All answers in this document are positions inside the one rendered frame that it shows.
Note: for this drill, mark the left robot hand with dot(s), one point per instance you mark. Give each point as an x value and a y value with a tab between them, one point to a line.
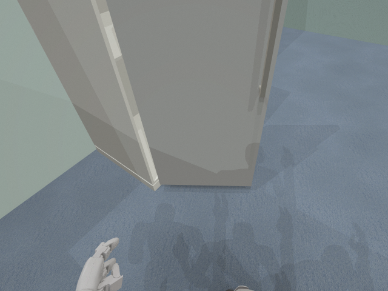
94	274

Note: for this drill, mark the fridge door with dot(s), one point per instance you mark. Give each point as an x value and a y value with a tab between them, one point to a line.
195	67

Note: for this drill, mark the handle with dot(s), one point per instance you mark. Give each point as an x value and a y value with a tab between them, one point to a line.
270	46

